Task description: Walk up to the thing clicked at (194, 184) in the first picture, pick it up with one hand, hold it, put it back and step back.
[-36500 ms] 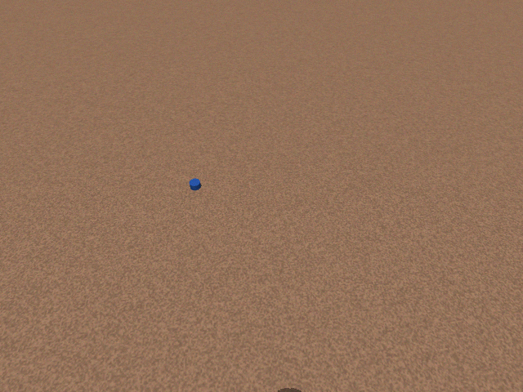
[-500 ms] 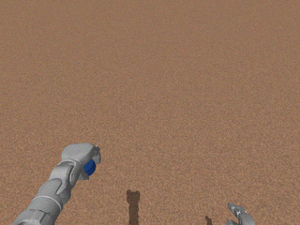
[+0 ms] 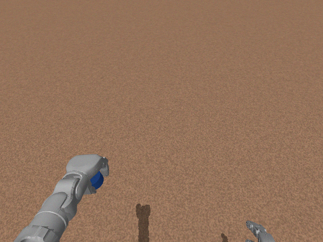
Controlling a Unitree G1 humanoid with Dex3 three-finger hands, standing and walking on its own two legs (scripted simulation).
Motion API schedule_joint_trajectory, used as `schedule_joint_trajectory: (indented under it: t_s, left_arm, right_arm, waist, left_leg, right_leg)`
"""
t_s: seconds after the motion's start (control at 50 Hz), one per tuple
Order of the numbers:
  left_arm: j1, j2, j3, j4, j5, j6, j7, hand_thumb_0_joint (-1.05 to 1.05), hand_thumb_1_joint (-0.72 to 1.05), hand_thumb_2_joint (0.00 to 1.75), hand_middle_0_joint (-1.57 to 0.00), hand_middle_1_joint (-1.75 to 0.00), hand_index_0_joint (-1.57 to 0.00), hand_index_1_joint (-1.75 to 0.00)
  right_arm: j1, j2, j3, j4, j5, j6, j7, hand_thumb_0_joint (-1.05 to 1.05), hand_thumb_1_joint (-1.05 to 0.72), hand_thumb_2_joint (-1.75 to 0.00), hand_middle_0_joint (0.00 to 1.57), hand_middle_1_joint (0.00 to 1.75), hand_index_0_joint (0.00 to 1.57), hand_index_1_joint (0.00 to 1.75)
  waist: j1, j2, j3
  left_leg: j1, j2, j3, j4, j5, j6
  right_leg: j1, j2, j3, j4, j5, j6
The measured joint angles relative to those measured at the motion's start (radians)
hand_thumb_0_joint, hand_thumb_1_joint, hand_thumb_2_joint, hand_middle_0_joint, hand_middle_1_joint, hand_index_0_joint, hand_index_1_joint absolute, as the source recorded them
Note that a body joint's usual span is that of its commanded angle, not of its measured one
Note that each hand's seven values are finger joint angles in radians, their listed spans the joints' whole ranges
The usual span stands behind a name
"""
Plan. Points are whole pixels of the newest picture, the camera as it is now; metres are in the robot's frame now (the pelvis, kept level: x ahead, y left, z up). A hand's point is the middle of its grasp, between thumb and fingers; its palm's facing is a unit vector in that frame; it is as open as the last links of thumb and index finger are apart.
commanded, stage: crouch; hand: left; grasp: from above
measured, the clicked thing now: (92, 178) +0.32 +0.22 -0.08
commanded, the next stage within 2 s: none
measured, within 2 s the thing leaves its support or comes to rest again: neither
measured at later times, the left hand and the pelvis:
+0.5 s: hand (106, 187) +0.33 +0.21 -0.18, palm faces -0.41 +0.04 -0.91, open 7.4 cm; pelvis -0.03 +0.00 -0.08, yaw +1 degrees
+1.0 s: hand (124, 197) +0.39 +0.20 -0.43, palm faces -0.44 +0.02 -0.90, open 7.2 cm; pelvis -0.07 +0.00 -0.29, yaw -1 degrees
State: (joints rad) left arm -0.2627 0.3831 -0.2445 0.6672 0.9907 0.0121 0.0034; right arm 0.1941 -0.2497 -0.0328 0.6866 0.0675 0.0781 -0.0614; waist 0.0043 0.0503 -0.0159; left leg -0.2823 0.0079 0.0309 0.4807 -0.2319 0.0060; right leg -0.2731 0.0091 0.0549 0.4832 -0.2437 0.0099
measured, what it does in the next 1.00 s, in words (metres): lowers itself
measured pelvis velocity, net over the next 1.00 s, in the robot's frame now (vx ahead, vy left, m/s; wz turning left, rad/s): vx -0.07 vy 0.00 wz -0.02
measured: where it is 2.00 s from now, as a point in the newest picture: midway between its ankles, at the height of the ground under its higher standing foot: outside the picture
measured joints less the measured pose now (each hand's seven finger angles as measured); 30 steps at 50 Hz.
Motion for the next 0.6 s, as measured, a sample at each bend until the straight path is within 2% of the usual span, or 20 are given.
schedule_joint_trajectory:
  t_s: [0.14,0.28,0.38,0.48,0.6]
  left_arm:
    - [-0.004,-0.008,-0.003,0.031,0.011,-0.007,0.037,-0.02,0.26,0.44,-0.68,-0.63,-0.85,-0.65]
    - [-0.07,-0.032,-0.006,0.188,0.06,-0.024,0.147,-0.02,0.25,0.45,-0.69,-0.62,-0.86,-0.63]
    - [-0.174,-0.043,0.007,0.332,0.112,-0.04,0.232,-0.02,0.25,0.44,-0.69,-0.62,-0.87,-0.63]
    - [-0.298,-0.042,0.045,0.461,0.154,-0.043,0.31,-0.02,0.26,0.43,-0.69,-0.62,-0.87,-0.63]
    - [-0.415,-0.015,0.09,0.537,0.168,-0.037,0.349,-0.02,0.26,0.42,-0.7,-0.62,-0.89,-0.61]
  right_arm:
    - [-0.007,0.001,0.0,0.002,-0.003,0.002,0.003,0.01,-0.91,-0.9,0.2,0.3,0.2,0.3]
    - [-0.015,0.003,-0.006,0.012,-0.021,-0.003,0.02,0.01,-0.91,-0.9,0.21,0.3,0.2,0.3]
    - [-0.002,-0.007,-0.021,0.019,-0.043,-0.022,0.039,0.01,-0.91,-0.9,0.21,0.3,0.2,0.3]
    - [0.025,-0.022,-0.039,0.014,-0.065,-0.043,0.049,0.0,-0.91,-0.9,0.21,0.3,0.2,0.3]
    - [0.054,-0.028,-0.046,0.025,-0.089,-0.056,0.049,0.0,-0.91,-0.9,0.2,0.3,0.2,0.3]
  waist:
    - [-0.005,-0.002,0.0]
    - [-0.022,-0.024,-0.01]
    - [-0.043,-0.037,-0.057]
    - [-0.077,-0.035,-0.113]
    - [-0.12,-0.015,-0.166]
  left_leg:
    - [-0.015,-0.001,-0.007,0.01,-0.004,0.0]
    - [-0.136,-0.001,-0.02,0.109,-0.036,-0.003]
    - [-0.365,0.005,-0.032,0.315,-0.108,-0.007]
    - [-0.658,0.01,-0.043,0.575,-0.196,-0.009]
    - [-0.985,0.011,-0.051,0.852,-0.278,-0.002]
  right_leg:
    - [-0.012,-0.001,-0.007,0.009,-0.006,0.0]
    - [-0.127,0.0,-0.02,0.107,-0.041,-0.002]
    - [-0.348,0.008,-0.032,0.301,-0.112,-0.003]
    - [-0.634,0.017,-0.042,0.553,-0.198,0.0]
    - [-0.956,0.022,-0.051,0.824,-0.28,0.006]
